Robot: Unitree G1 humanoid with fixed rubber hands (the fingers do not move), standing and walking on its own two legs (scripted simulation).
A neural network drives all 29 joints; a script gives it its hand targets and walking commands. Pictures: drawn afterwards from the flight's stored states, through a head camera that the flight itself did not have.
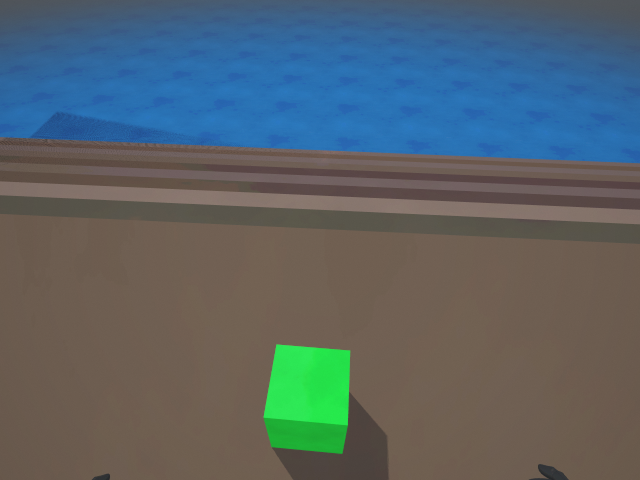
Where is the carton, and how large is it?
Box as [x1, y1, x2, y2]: [264, 344, 349, 453]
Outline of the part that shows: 276,344 264,412 264,420 271,446 341,453 347,426 349,351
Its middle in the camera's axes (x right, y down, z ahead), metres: -0.03 +0.46 +1.11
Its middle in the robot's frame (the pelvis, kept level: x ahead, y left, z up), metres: +0.48 +0.03 -0.66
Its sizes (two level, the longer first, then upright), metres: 0.210 0.200 0.250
